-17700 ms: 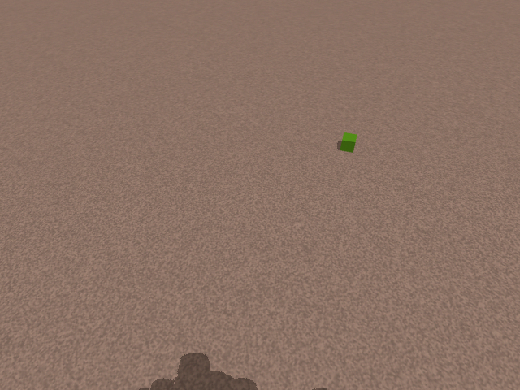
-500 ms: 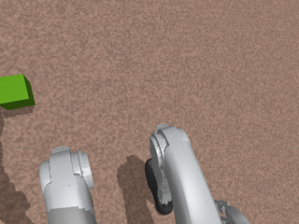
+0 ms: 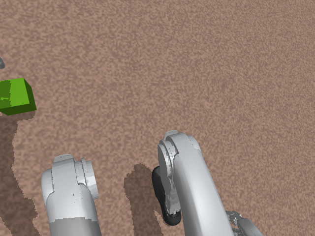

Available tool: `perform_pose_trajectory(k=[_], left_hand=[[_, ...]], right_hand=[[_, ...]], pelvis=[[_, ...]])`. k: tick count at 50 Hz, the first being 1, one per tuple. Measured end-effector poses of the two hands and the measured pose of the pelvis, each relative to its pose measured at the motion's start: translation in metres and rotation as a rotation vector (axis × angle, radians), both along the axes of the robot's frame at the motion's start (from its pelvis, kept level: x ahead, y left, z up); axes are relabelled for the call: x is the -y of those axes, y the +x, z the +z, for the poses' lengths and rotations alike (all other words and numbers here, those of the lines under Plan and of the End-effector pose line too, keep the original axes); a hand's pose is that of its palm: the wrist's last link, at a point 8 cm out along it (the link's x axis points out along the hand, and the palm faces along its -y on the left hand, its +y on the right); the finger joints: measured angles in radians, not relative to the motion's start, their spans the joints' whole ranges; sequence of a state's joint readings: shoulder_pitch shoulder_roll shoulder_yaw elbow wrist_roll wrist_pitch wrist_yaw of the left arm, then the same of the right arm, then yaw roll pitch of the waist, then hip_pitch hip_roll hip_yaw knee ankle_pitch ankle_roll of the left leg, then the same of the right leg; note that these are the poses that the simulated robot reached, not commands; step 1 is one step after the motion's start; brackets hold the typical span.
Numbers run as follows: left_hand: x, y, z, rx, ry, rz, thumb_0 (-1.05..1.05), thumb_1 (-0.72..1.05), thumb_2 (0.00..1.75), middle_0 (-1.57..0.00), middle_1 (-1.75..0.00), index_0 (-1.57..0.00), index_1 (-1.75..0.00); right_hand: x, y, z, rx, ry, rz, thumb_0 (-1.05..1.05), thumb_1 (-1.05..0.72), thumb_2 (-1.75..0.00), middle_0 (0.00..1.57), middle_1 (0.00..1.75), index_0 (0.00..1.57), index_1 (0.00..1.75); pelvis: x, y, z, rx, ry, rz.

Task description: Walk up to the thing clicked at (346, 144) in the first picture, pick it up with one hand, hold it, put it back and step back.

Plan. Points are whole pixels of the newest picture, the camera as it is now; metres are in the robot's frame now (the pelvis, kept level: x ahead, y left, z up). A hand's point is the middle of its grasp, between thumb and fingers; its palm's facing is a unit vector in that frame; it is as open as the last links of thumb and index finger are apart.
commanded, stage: approach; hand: left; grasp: from above
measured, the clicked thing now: (15, 97) +0.50 +0.31 -0.29
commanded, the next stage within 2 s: close in in 0.46 s
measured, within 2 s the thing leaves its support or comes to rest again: neither
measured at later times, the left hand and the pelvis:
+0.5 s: hand out of the picture +0.48 +0.33 -0.18, palm faces -0.47 -0.10 -0.88, open 13.6 cm; pelvis +0.00 +0.00 -0.01, yaw -1 degrees
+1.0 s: hand out of the picture +0.49 +0.31 -0.19, palm faces -0.44 -0.08 -0.89, open 13.4 cm; pelvis -0.01 +0.00 +0.00, yaw -1 degrees
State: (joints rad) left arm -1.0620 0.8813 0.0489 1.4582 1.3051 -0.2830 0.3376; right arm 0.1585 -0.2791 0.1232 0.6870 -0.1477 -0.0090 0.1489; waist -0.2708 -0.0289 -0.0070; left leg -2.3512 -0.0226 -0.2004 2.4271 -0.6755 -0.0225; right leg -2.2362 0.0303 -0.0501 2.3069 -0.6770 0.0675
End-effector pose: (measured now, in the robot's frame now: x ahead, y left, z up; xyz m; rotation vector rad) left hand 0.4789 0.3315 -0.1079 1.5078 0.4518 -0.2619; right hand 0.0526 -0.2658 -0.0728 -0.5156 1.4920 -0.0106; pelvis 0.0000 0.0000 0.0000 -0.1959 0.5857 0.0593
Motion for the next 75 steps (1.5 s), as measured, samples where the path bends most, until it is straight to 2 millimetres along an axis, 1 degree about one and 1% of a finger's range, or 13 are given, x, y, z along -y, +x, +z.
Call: perform_pose_trajectory(k=[7, 12, 16, 20, 26, 29, 35, 41, 46, 53, 62, 68, 75], left_hand=[[0.041, 0.031, -0.001, 0.062, -0.023, -0.026, 0.0, -0.44, 0.92, -0.16, -1.0, -0.17, -0.99], [0.052, 0.039, -0.006, 0.065, 0.003, 0.017, 0.0, -0.44, 0.93, -0.17, -0.98, -0.17, -0.98], [0.046, 0.034, -0.01, 0.036, 0.029, 0.072, 0.0, -0.43, 0.93, -0.18, -0.96, -0.18, -0.96], [0.026, 0.024, -0.013, -0.005, 0.046, 0.134, 0.0, -0.44, 0.93, -0.19, -0.95, -0.18, -0.95], [-0.007, 0.011, -0.013, -0.055, 0.039, 0.162, 0.0, -0.45, 0.93, -0.19, -0.94, -0.18, -0.94], [-0.013, 0.013, -0.008, -0.044, 0.034, 0.121, 0.0, -0.45, 0.94, -0.19, -0.95, -0.18, -0.95], [-0.001, 0.021, -0.001, -0.009, -0.006, 0.035, 0.0, -0.45, 0.96, -0.18, -0.97, -0.18, -0.98], [0.016, 0.02, -0.008, -0.014, -0.03, 0.006, 0.0, -0.44, 0.97, -0.17, -0.98, -0.17, -0.98], [0.02, 0.016, -0.017, -0.015, -0.025, 0.013, 0.0, -0.43, 0.96, -0.18, -0.98, -0.18, -0.97], [0.016, 0.014, -0.028, -0.014, 0.001, 0.046, 0.0, -0.43, 0.94, -0.17, -0.97, -0.17, -0.96], [0.02, 0.018, -0.056, -0.044, -0.003, 0.057, 0.0, -0.5, 0.99, -0.12, -0.97, -0.11, -0.98], [0.024, 0.023, -0.071, -0.02, -0.019, 0.051, 0.0, -0.53, 1.01, -0.11, -0.97, -0.09, -0.98], [0.022, 0.025, -0.078, 0.008, -0.015, 0.064, 0.0, -0.54, 1.02, -0.1, -0.95, -0.08, -0.97]], right_hand=[[0.003, -0.013, 0.009, 0.016, -0.031, -0.031, 0.0, -0.91, -0.89, 0.21, 0.3, 0.2, 0.3], [0.002, -0.031, 0.01, 0.001, -0.03, -0.068, 0.0, -0.91, -0.89, 0.21, 0.3, 0.2, 0.3], [-0.001, -0.041, 0.007, -0.017, -0.008, -0.087, 0.0, -0.91, -0.89, 0.21, 0.3, 0.2, 0.3], [-0.003, -0.042, 0.001, -0.025, 0.012, -0.087, 0.0, -0.91, -0.89, 0.21, 0.3, 0.2, 0.3], [-0.002, -0.028, -0.004, -0.032, 0.015, -0.038, 0.0, -0.91, -0.89, 0.21, 0.3, 0.2, 0.3], [0.0, -0.018, -0.003, -0.039, 0.002, -0.012, 0.0, -0.91, -0.89, 0.21, 0.3, 0.2, 0.3], [0.006, 0.004, 0.008, -0.016, -0.04, 0.017, 0.0, -0.91, -0.89, 0.21, 0.3, 0.2, 0.3], [0.007, 0.013, 0.018, 0.034, -0.059, 0.025, 0.0, -0.91, -0.89, 0.21, 0.3, 0.2, 0.3], [0.003, 0.005, 0.017, 0.043, -0.051, 0.026, 0.0, -0.9, -0.89, 0.21, 0.3, 0.2, 0.3], [-0.005, -0.021, 0.009, 0.011, -0.027, 0.014, 0.0, -0.9, -0.89, 0.21, 0.3, 0.2, 0.3], [-0.014, -0.047, 0.007, -0.051, -0.012, 0.003, 0.0, -0.9, -0.89, 0.21, 0.3, 0.2, 0.3], [-0.015, -0.049, 0.012, -0.076, -0.021, 0.018, 0.0, -0.9, -0.9, 0.21, 0.3, 0.2, 0.3], [-0.012, -0.035, 0.015, -0.066, -0.025, 0.058, 0.0, -0.9, -0.9, 0.21, 0.3, 0.2, 0.3]], pelvis=[[0.001, 0.0, 0.0, -0.007, -0.004, -0.01], [0.0, 0.0, -0.002, -0.016, -0.002, -0.016], [0.001, -0.001, -0.002, -0.013, 0.005, -0.022], [0.002, -0.001, -0.004, -0.005, 0.011, -0.022], [0.002, -0.001, -0.005, 0.005, 0.006, -0.012], [0.001, 0.0, -0.004, 0.002, 0.0, -0.007], [-0.001, 0.003, 0.001, -0.006, -0.015, -0.001], [-0.003, 0.002, 0.003, 0.001, -0.024, -0.003], [-0.003, -0.002, 0.0, 0.013, -0.021, -0.006], [-0.003, -0.007, -0.008, 0.028, -0.015, -0.014], [-0.003, -0.005, -0.015, 0.041, -0.024, -0.031], [-0.003, -0.001, -0.017, 0.042, -0.037, -0.039], [-0.005, 0.003, -0.018, 0.041, -0.05, -0.043]])
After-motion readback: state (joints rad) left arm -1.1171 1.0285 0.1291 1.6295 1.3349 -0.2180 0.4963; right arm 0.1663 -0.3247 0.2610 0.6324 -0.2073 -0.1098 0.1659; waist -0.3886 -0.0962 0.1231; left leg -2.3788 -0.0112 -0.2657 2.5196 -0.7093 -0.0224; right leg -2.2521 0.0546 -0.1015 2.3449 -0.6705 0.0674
